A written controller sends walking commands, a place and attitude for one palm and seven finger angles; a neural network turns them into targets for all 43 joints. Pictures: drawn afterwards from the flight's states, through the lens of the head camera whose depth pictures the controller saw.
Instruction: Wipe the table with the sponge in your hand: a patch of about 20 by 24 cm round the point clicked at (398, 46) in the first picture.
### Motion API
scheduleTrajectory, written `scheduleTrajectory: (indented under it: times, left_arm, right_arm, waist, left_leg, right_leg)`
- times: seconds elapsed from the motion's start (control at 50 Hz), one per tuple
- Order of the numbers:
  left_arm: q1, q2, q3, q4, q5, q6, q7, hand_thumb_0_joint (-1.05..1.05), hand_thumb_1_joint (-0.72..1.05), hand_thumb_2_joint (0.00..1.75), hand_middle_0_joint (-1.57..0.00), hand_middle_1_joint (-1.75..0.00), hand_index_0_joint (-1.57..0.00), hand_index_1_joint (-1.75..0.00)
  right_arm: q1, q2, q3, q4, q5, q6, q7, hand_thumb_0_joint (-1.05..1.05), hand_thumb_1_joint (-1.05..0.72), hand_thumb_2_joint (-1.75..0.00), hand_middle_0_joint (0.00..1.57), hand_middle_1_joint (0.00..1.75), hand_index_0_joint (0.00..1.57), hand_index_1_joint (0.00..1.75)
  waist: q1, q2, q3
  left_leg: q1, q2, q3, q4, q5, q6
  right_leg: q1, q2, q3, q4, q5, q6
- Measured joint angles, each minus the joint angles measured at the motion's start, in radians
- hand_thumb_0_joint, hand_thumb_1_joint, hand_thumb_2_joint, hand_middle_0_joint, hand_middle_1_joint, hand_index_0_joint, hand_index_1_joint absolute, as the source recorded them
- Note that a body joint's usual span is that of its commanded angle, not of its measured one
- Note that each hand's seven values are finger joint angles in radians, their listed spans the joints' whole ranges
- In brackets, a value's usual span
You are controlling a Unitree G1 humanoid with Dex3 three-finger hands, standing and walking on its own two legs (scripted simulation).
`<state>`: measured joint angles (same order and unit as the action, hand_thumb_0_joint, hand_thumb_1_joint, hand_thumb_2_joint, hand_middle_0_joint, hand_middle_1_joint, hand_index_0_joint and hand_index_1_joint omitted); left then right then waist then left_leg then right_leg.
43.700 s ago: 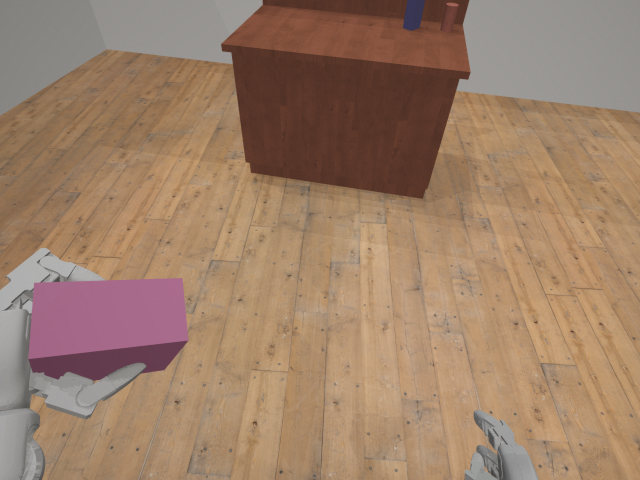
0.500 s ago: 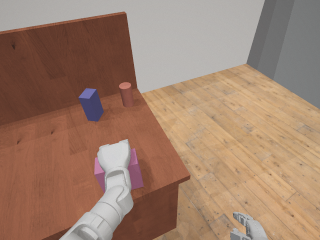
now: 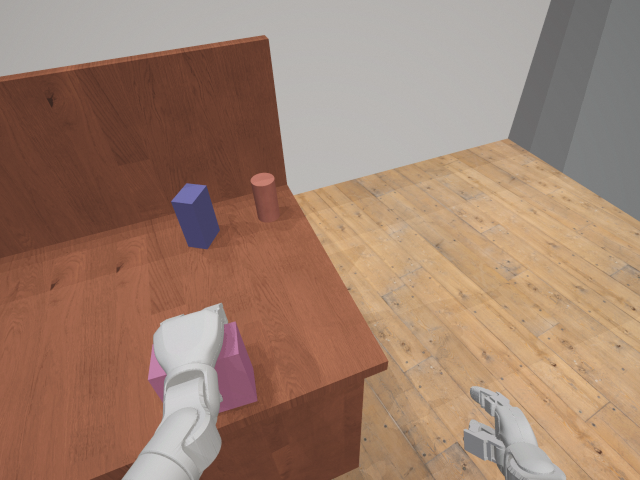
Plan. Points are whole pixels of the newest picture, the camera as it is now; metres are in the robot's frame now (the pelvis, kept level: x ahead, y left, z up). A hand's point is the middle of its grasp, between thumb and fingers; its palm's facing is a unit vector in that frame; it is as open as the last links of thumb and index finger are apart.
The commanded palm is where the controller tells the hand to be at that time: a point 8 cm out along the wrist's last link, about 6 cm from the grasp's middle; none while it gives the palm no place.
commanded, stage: wipe forward along the middle lane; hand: left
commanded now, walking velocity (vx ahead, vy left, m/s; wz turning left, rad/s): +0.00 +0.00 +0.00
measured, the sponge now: (210, 380) +0.27 +0.21 -0.05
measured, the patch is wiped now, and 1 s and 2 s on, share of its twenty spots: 0.90 0.90 0.90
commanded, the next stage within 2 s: slide back across to the first lane in 1.64 s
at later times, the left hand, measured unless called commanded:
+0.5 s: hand (192, 337) +0.31 +0.24 -0.01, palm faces -0.07 -0.03 -1.00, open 10.3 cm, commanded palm +0.29 +0.24 +0.02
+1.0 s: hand (190, 306) +0.37 +0.26 -0.01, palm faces -0.09 -0.02 -1.00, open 10.3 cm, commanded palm +0.34 +0.26 +0.02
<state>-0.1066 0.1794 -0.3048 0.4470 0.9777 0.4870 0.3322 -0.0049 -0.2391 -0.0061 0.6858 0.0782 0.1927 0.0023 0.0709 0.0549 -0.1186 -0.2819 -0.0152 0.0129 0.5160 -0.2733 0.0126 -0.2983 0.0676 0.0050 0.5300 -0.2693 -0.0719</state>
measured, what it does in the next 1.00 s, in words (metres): stands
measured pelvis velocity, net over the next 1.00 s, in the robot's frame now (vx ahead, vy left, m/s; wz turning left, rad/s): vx -0.01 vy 0.01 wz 0.02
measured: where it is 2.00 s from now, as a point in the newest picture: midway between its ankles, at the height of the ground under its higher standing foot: outside the picture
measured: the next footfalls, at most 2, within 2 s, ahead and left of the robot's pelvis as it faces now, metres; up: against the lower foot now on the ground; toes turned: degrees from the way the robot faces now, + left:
none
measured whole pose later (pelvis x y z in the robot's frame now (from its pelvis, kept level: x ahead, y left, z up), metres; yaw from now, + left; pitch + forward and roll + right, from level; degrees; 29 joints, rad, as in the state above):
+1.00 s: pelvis -0.01 +0.01 -0.01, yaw +1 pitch +12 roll -1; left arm -0.57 0.30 -0.13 0.97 0.98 0.32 0.38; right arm 0.18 -0.26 -0.02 0.75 0.07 0.15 -0.03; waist -0.02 0.05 -0.15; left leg -0.56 -0.02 -0.01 0.66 -0.30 0.02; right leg -0.55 0.07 -0.02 0.63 -0.28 -0.06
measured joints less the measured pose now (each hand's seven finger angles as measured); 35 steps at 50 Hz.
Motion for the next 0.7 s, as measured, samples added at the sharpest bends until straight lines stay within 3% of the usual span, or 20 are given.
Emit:
scheduleTrajectory:
  times: [0.16, 0.32, 0.7]
  left_arm:
    - [-0.027, 0.023, 0.012, 0.026, -0.002, 0.001, -0.020, -0.01, -0.52, 1.04, -0.69, -1.34, -0.71, -1.34]
    - [-0.112, 0.025, 0.050, 0.119, 0.016, -0.054, -0.005, -0.01, -0.53, 1.04, -0.70, -1.32, -0.72, -1.33]
    - [-0.386, 0.081, 0.124, 0.419, -0.004, -0.116, 0.029, 0.00, -0.53, 1.04, -0.71, -1.32, -0.73, -1.32]
  right_arm:
    - [0.024, -0.003, 0.001, 0.012, 0.001, -0.011, -0.013, 0.01, -0.91, -0.90, 0.20, 0.30, 0.19, 0.30]
    - [0.059, -0.004, -0.002, 0.037, -0.004, -0.027, -0.030, 0.01, -0.91, -0.90, 0.20, 0.30, 0.20, 0.30]
    - [0.143, -0.011, -0.001, 0.052, -0.003, -0.035, -0.047, 0.01, -0.91, -0.90, 0.20, 0.30, 0.20, 0.30]
  waist:
    - [-0.005, 0.005, 0.009]
    - [-0.013, 0.003, 0.002]
    - [-0.069, -0.001, -0.012]
  left_leg:
    - [-0.021, -0.006, -0.010, 0.014, 0.001, 0.003]
    - [-0.083, -0.010, -0.015, 0.051, -0.001, 0.005]
    - [-0.236, -0.007, -0.022, 0.130, -0.010, 0.006]
  right_leg:
    - [-0.015, -0.006, -0.010, 0.010, -0.001, 0.003]
    - [-0.074, -0.011, -0.017, 0.044, -0.005, 0.006]
    - [-0.217, -0.008, -0.030, 0.105, -0.007, 0.009]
